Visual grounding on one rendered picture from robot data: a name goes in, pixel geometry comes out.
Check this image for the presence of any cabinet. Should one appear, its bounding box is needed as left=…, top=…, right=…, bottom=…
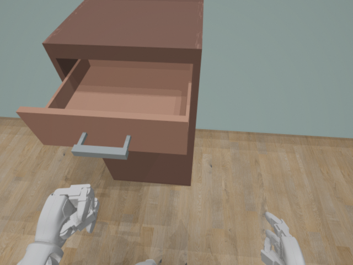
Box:
left=42, top=0, right=204, bottom=186

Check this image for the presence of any left robot forearm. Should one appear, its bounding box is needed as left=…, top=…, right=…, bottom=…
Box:
left=17, top=242, right=64, bottom=265

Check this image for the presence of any robot left hand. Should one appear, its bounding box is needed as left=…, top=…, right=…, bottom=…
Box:
left=34, top=184, right=100, bottom=248

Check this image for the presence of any drawer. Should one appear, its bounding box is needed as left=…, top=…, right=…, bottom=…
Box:
left=16, top=59, right=193, bottom=155

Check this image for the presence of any robot right hand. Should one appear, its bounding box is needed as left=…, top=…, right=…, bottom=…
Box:
left=261, top=212, right=306, bottom=265

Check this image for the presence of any handle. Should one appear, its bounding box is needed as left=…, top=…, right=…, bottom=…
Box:
left=71, top=132, right=131, bottom=160

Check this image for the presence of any left robot shin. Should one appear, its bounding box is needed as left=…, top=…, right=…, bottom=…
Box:
left=145, top=259, right=156, bottom=264

